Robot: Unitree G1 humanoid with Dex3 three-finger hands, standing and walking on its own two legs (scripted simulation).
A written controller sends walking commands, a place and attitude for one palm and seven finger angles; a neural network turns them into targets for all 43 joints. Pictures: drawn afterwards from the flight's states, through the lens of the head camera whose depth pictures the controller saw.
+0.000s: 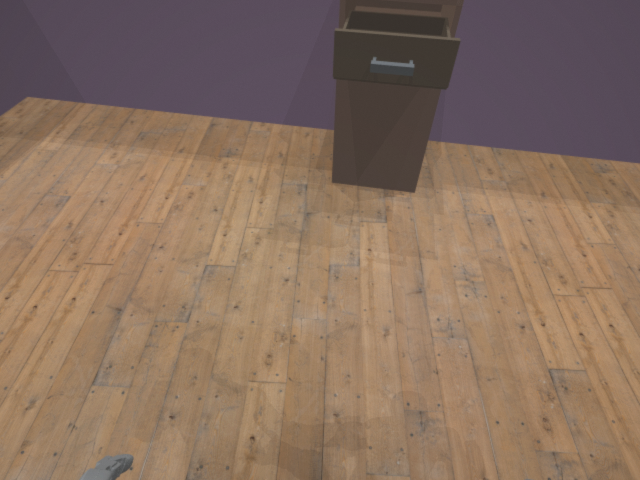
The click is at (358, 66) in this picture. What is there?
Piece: drawer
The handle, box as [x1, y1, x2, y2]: [370, 57, 413, 75]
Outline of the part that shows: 371,60 370,71 372,72 412,75 412,60 410,60 408,63 376,61 376,57 373,57 373,59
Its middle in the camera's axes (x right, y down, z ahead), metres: +0.21 -0.52 +1.15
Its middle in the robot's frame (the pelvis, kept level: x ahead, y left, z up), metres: +1.21 -0.16 -0.02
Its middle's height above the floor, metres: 0.75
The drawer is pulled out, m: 0.29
